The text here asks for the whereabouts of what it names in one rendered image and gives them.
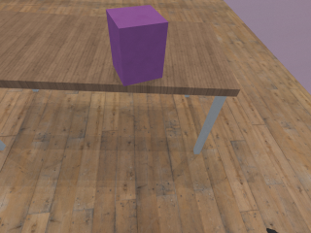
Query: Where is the table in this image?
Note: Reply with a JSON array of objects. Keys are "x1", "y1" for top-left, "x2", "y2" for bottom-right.
[{"x1": 0, "y1": 11, "x2": 240, "y2": 154}]

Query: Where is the carton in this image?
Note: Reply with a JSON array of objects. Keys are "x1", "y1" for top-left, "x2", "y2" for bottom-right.
[{"x1": 106, "y1": 5, "x2": 168, "y2": 86}]

